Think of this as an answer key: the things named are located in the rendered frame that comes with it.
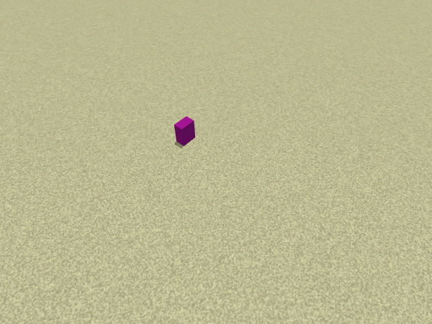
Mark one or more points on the carton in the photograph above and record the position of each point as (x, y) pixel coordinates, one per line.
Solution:
(184, 130)

